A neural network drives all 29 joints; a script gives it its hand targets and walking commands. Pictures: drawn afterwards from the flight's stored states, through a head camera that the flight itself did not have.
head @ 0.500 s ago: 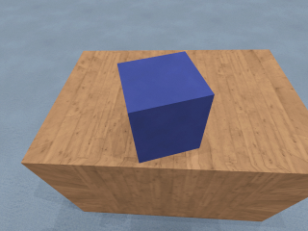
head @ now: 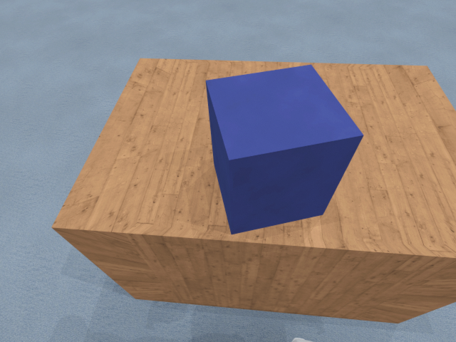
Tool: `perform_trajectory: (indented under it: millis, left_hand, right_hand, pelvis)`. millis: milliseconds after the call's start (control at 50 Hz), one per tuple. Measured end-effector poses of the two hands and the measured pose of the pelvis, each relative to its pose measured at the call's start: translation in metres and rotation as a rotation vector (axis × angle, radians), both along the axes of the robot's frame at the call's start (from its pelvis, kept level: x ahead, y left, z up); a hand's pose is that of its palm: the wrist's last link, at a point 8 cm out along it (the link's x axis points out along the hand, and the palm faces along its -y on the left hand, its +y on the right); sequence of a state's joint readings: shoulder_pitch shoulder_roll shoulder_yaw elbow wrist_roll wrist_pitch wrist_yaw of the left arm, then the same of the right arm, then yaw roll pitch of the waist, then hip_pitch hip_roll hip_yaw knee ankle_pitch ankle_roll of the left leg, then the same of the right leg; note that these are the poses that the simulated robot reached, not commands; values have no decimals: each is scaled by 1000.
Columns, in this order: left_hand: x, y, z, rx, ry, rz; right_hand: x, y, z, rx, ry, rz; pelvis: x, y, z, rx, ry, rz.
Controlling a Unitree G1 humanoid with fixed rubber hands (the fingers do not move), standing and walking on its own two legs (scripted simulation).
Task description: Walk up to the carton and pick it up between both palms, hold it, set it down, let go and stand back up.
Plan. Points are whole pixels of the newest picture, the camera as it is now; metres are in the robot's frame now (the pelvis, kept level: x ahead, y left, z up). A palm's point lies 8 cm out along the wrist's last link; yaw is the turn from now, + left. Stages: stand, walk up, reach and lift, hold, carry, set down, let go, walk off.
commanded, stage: walk up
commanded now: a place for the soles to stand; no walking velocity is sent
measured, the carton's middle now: (269, 153) +0.48 -0.04 +0.04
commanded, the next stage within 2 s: reach and lift in 0.76 s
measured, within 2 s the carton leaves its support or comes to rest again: neither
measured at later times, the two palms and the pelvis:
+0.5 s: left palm out of the picture +0.07 +0.31 -0.12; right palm out of the picture +0.07 -0.32 -0.11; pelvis +0.00 +0.00 +0.00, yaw +0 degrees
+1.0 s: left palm out of the picture +0.12 +0.29 -0.10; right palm out of the picture +0.10 -0.32 -0.11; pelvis -0.02 -0.01 -0.01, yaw -1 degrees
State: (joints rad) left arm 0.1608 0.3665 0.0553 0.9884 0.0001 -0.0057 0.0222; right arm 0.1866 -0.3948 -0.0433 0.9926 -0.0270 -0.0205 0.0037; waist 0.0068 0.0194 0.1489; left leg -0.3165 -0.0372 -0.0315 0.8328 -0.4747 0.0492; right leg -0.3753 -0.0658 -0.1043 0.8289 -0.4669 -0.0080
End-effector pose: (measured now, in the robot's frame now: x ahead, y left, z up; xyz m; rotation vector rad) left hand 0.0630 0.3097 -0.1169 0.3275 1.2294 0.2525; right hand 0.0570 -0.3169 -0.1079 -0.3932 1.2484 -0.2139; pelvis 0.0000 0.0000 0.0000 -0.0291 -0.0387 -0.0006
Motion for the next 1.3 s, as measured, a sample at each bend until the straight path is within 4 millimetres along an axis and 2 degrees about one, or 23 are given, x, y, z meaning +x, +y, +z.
perform_trajectory:
  millis: [140, 240, 400, 540, 780, 820, 900, 1000, 1060, 1200, 1300]
  left_hand:
    - [11, -1, 2, -3, -33, -19]
    - [8, 3, -3, -12, -16, -11]
    - [8, -5, -1, -10, -14, -8]
    - [5, -2, -2, -11, -24, -10]
    - [3, -7, 1, -9, -39, -13]
    - [4, -4, -1, -1, 35, 15]
    - [21, -7, 0, 7, 125, 39]
    - [60, -19, 17, 3, 7, -11]
    - [76, -28, 24, -6, -61, -41]
    - [86, -48, 31, -53, -151, -56]
    - [87, -57, 37, -73, -219, -51]
  right_hand:
    - [9, -1, 3, -18, -13, 2]
    - [9, 5, 4, -19, -17, 7]
    - [11, -4, 3, -18, -13, 8]
    - [11, 0, 3, -14, -24, 13]
    - [7, -5, 1, -10, -21, 11]
    - [9, -3, -1, 8, -46, 20]
    - [20, -1, -6, 59, -88, 28]
    - [41, -2, 0, 77, -175, 59]
    - [48, -4, 8, 73, -231, 74]
    - [51, -8, 22, 73, -308, 62]
    - [56, -3, 33, 88, -370, 78]
  pelvis:
    - [5, 0, 1, 0, 6, -1]
    - [4, 6, 0, -5, 5, 0]
    - [5, -3, 0, 3, 5, 4]
    - [1, 1, 0, -1, 0, 5]
    - [-2, -5, 0, 2, -6, 8]
    - [-4, -3, -1, 2, -1, 4]
    - [-12, -2, -6, 3, 26, -2]
    - [-15, -5, -6, 1, 30, -9]
    - [-16, -8, -5, -7, 20, -20]
    - [-18, -11, -2, -21, -31, -33]
    - [-22, -9, 1, -24, -66, -31]
